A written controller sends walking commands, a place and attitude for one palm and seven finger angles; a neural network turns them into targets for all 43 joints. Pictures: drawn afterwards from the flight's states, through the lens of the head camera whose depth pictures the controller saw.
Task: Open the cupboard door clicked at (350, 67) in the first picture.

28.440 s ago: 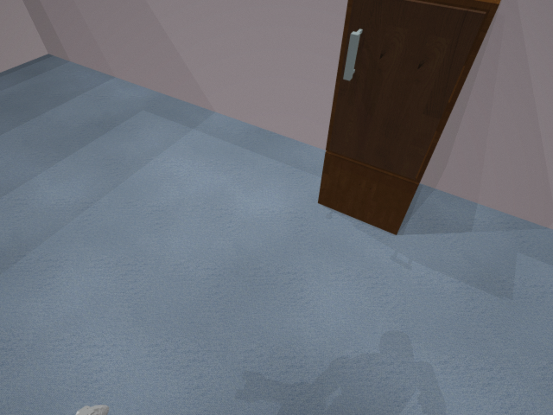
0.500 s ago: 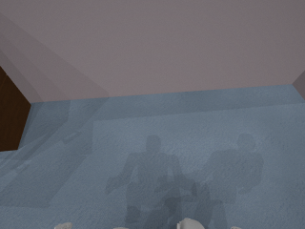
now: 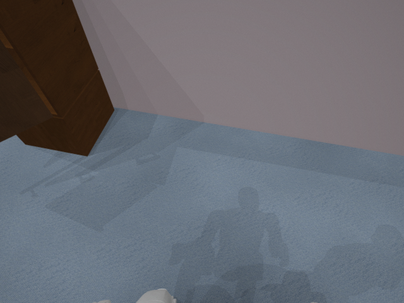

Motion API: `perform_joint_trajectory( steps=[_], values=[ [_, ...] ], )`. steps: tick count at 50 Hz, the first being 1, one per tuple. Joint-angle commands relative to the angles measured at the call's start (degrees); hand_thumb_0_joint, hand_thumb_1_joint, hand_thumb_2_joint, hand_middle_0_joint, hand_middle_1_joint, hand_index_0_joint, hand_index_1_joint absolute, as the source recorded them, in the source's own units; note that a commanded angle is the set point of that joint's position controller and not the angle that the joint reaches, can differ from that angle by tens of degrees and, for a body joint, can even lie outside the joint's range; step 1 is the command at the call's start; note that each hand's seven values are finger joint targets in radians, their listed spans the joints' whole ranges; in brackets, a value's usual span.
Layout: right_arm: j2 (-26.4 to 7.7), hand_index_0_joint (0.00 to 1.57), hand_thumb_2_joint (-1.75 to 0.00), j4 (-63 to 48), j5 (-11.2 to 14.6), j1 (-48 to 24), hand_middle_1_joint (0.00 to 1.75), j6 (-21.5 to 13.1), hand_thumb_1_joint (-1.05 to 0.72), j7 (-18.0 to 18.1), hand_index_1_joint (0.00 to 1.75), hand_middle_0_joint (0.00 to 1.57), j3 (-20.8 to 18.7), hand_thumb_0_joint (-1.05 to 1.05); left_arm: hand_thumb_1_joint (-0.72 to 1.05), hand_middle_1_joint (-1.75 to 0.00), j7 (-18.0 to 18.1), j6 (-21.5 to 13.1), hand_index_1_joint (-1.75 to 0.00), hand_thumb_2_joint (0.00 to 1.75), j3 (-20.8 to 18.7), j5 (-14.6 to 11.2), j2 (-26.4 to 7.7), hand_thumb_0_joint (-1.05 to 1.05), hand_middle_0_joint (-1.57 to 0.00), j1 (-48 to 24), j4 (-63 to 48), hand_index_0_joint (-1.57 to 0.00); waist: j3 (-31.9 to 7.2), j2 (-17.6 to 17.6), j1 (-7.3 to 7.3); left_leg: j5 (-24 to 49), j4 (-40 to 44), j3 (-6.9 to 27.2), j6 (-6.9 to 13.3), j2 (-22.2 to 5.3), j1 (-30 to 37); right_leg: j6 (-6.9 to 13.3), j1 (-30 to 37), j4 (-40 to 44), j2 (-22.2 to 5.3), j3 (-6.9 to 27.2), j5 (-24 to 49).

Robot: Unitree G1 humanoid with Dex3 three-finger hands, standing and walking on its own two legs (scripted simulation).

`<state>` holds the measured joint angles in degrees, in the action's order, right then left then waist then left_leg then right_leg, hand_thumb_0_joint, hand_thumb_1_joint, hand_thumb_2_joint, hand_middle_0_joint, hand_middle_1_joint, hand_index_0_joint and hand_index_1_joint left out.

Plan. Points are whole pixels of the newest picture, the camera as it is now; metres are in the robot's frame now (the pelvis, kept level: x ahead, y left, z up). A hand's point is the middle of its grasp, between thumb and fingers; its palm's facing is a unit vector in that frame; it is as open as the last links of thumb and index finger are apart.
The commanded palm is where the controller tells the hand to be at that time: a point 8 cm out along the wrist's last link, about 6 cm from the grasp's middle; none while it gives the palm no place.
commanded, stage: turn to face it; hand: left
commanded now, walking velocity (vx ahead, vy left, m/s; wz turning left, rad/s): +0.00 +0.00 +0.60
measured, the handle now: out of the picture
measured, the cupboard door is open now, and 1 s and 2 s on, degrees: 53 53 53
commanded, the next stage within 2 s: take the last steps up to it in 1.24 s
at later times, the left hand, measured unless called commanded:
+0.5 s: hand out of the picture +0.07 +0.20 -0.14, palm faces +0.28 -0.91 -0.31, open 7.3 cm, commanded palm none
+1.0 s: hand out of the picture -0.10 +0.18 -0.18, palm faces +0.60 -0.75 -0.26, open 7.3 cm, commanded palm none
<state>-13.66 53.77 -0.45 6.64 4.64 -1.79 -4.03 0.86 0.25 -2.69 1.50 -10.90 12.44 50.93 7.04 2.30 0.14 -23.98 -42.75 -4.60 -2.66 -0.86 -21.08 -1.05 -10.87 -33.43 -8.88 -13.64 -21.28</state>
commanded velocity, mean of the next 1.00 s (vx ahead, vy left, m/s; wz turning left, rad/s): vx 0.00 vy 0.00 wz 0.53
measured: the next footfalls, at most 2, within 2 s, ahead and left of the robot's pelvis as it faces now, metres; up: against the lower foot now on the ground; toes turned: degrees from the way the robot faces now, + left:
left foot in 0.04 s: +0.05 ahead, +0.12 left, +0.00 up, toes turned +7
right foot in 0.44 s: +0.07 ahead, -0.13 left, +0.00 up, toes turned +13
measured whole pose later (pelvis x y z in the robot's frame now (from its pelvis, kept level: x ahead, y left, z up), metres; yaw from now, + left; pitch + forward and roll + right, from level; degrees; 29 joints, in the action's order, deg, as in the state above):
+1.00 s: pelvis +0.00 -0.02 +0.00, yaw +35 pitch +0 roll +0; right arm -12.7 51.6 -1.2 4.8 1.8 0.1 -2.5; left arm 0.8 3.7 -4.7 1.0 -15.1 13.3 54.8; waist 5.5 3.0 -1.7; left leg -16.2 -32.7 -3.5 2.1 0.8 -16.9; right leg -3.8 -25.7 -62.6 -6.6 -3.5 -27.8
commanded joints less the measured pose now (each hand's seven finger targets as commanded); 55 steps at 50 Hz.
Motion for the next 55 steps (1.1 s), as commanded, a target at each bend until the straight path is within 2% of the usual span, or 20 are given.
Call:
perform_joint_trajectory(
  steps=[1,2,3,5,9,16,20,21,22,23,26,28,37,41,42,43,44,46,49,55],
  values=[
    [-8.3,0.2,-0.9,-4.3,-0.7,5.4,0.3,-3.2,-0.9,0.2,0.3,0.2,-2.2,0.0,0.9,-0.3,0.2,-0.3,-0.3,0.9,-3.8,-0.7,-12.1,0.0,-0.2,1.8,-3.4,-0.2,-13.3,-1.3,3.24,20.5,17.4,4.5,3.9,-4.1,18.4,0.2,-5.2,-11.5,-8.6,2.3,26.2],
    [-15.3,0.2,-0.9,-3.9,-1.2,9.9,0.3,-3.4,-0.9,0.7,0.3,0.2,-4.1,0.0,0.9,-0.3,-0.4,0.0,-0.3,0.9,-2.7,-1.1,-7.6,0.0,-0.2,0.2,-5.9,-0.2,-14.5,-20.2,5.84,42.3,19.8,28.1,13.5,-21.4,26.0,-4.2,-22.6,-25.8,0.4,2.0,-14.0],
    [-16.6,0.2,-0.9,-2.6,-0.8,13.9,0.3,-2.9,-0.9,1.1,0.3,0.2,-3.9,0.0,0.9,-0.3,0.2,0.7,-0.3,0.9,-1.9,-0.3,-8.1,0.0,-0.2,-5.3,-8.2,-0.2,-13.0,-13.6,7.08,42.6,20.3,28.6,16.8,-24.6,20.9,-3.1,-23.4,-31.4,1.1,9.4,-18.3],
    [-13.5,0.2,-0.9,-4.0,-1.0,9.0,0.3,-3.4,-0.9,2.5,0.3,0.2,-3.2,0.0,0.9,-0.3,0.4,1.0,-0.3,0.9,-2.4,-0.5,-7.7,0.0,-0.2,-6.0,-6.2,-0.2,-12.3,-16.6,5.01,33.9,21.8,25.4,15.1,-19.1,16.3,-3.1,-25.0,-35.4,1.2,13.9,-11.5],
    [-10.6,0.2,-0.9,-5.8,-1.0,2.5,0.3,-4.1,-0.9,2.6,0.3,0.2,-1.9,0.0,0.9,-0.3,-0.5,1.4,-0.3,0.9,-2.8,-0.3,-7.6,0.0,-0.2,-1.8,-3.1,-0.2,-10.4,-8.7,0.41,26.3,23.9,17.6,11.5,-12.5,10.9,-3.5,-20.3,-31.6,2.4,14.0,-1.9],
    [-11.1,0.2,-0.9,-5.2,-1.3,3.4,0.3,-3.4,-0.9,2.1,0.3,0.2,-2.7,0.0,0.9,-0.3,-0.3,1.2,-0.3,0.9,-2.4,-0.6,-6.9,0.0,-0.2,-4.1,-5.1,-0.2,-9.8,-10.9,1.37,22.7,22.8,21.9,11.8,-10.6,8.8,-3.1,-13.7,-15.2,6.2,12.3,-3.8],
    [-10.6,0.2,-0.9,-6.3,-0.8,0.5,0.3,-2.8,-0.9,2.0,0.3,0.2,-3.1,0.0,0.9,-0.3,0.1,0.3,-0.3,0.9,-2.6,-1.0,-7.6,0.0,-0.2,1.8,-4.1,-0.2,-11.6,-9.8,-1.68,22.8,17.1,23.5,9.2,-7.4,1.7,-2.3,1.7,4.0,8.4,11.1,4.5],
    [-8.6,0.2,-0.9,-6.8,-0.3,0.3,0.3,-2.8,-0.9,1.8,0.3,0.2,-2.9,0.0,0.9,-0.3,0.5,-0.3,-0.3,0.9,-3.3,-0.7,-10.2,0.0,-0.2,4.3,-3.7,-0.2,-12.5,-3.9,-3.11,15.8,11.7,21.3,6.4,-3.9,-5.0,-1.1,10.1,13.1,3.4,16.0,6.1],
    [-4.7,0.2,-0.9,-7.8,0.1,1.0,0.3,-2.9,-0.9,1.4,0.3,0.2,-2.4,0.0,0.9,-0.3,1.0,-0.8,-0.3,0.9,-4.3,0.3,-15.4,0.0,-0.2,5.3,-3.6,-0.2,-12.0,12.8,-3.52,-1.8,-1.6,9.8,1.2,4.9,-15.4,4.7,15.1,18.4,-12.6,31.6,8.1],
    [-6.1,0.2,-0.9,-8.5,-0.4,0.0,0.3,-2.8,-0.9,1.1,0.3,0.2,-2.7,0.0,0.9,-0.3,1.1,-0.4,-0.3,0.9,-3.8,0.2,-17.0,0.0,-0.2,3.4,-4.7,-0.2,-9.9,11.6,-3.33,-11.2,-15.5,8.0,0.5,4.5,-13.8,9.8,6.4,18.6,-20.9,33.7,14.2],
    [-5.5,0.2,-0.9,-4.8,-0.7,0.6,0.3,-1.4,-0.9,0.6,0.3,0.2,-2.5,0.0,0.9,-0.3,1.2,-0.9,-0.3,0.9,-2.0,-0.5,-9.9,0.0,-0.2,-2.8,-5.1,-0.2,-5.4,8.1,0.7,-1.1,-29.6,7.9,-0.5,0.3,-14.6,8.1,2.9,13.7,-10.8,19.1,28.6],
    [-4.1,0.2,-0.9,-4.1,-0.4,1.1,0.3,-1.1,-0.9,0.1,0.3,0.2,-2.0,0.0,0.9,-0.3,1.2,-1.2,-0.3,0.9,-1.9,-0.4,-9.1,0.0,-0.2,-2.5,-5.1,-0.2,-6.6,8.6,0.89,1.4,-27.4,5.8,-1.2,-0.2,-13.6,6.6,4.6,12.9,-9.0,13.4,32.5],
    [-2.1,0.2,-0.9,-5.5,-0.1,-5.2,0.3,-1.9,-0.9,-0.1,0.3,0.2,-0.4,0.0,0.9,-0.3,1.0,-0.9,-0.3,0.9,-3.5,0.2,-12.5,0.0,-0.2,5.3,-1.9,-0.2,-7.8,9.7,-3.32,-2.3,-2.1,-1.2,-0.1,0.3,-5.7,7.3,10.6,7.8,-12.6,7.9,42.6],
    [-4.8,0.2,-0.9,-4.2,-0.5,1.5,0.3,-2.9,-0.9,0.4,0.3,0.2,-0.9,0.0,0.9,-0.3,0.4,-0.8,-0.3,0.9,-3.8,-0.5,-13.2,0.0,-0.2,3.4,-1.5,-0.2,-10.7,7.0,1.14,10.4,15.7,-2.3,2.1,1.2,10.4,2.8,3.3,-3.4,-11.1,3.5,39.4],
    [-9.6,0.2,-0.9,-3.5,-1.0,5.4,0.3,-3.4,-0.9,0.6,0.3,0.2,-2.1,0.0,0.9,-0.3,0.0,-0.5,-0.3,0.9,-3.5,-0.8,-11.1,0.0,-0.2,3.1,-2.6,-0.2,-14.5,-4.5,3.45,24.6,18.8,8.2,6.0,-7.7,21.9,-0.5,-7.8,-13.9,-7.1,1.2,23.9],
    [-15.2,0.2,-0.9,-3.1,-1.1,9.6,0.3,-3.3,-0.9,1.0,0.3,0.2,-3.5,0.0,0.9,-0.3,-0.3,-0.3,-0.3,0.9,-1.9,-1.0,-7.1,0.0,-0.2,-0.5,-5.2,-0.2,-14.5,-19.6,5.91,46.4,20.5,26.6,14.3,-22.1,26.2,-3.5,-21.7,-26.6,0.6,3.0,-15.8],
    [-15.4,0.2,-0.9,-1.9,-0.8,11.2,0.3,-3.1,-0.9,1.5,0.3,0.2,-3.0,0.0,0.9,-0.3,0.4,0.8,-0.3,0.9,-1.8,-0.4,-8.1,0.0,-0.2,-3.3,-6.2,-0.2,-14.3,-13.3,6.07,43.1,20.8,25.2,17.2,-23.9,22.0,-2.7,-22.3,-30.8,1.0,10.1,-17.9],
    [-12.4,0.2,-0.9,-3.8,-1.1,5.0,0.3,-3.3,-0.9,2.7,0.3,0.2,-2.4,0.0,0.9,-0.3,0.4,1.4,-0.3,0.9,-2.2,-0.6,-7.8,0.0,-0.2,-3.9,-3.9,-0.2,-9.8,-15.2,3.61,31.1,23.2,21.4,15.3,-18.8,13.5,-2.7,-22.2,-33.3,0.8,13.5,-10.7],
    [-9.4,0.2,-0.9,-4.8,-1.0,0.5,0.3,-3.9,-0.9,2.8,0.3,0.2,-1.0,0.0,0.9,-0.3,-0.5,1.8,-0.3,0.9,-2.3,-0.2,-7.2,0.0,-0.2,0.8,-0.7,-0.2,-8.1,-9.8,-0.07,26.8,24.9,14.4,12.2,-13.6,9.5,-2.9,-18.7,-31.4,1.9,12.8,-3.0],
    [-8.9,0.2,-0.9,-3.5,-1.2,2.6,0.3,-3.9,-0.9,2.7,0.3,0.2,-0.8,0.0,0.9,-0.3,-0.4,1.6,-0.3,0.9,-1.6,-0.4,-5.5,0.0,-0.2,0.2,-0.9,-0.2,-8.5,-9.2,0.58,25.5,24.5,14.7,12.5,-12.7,9.9,-2.7,-13.6,-18.1,4.5,11.0,-3.5]
  ],
)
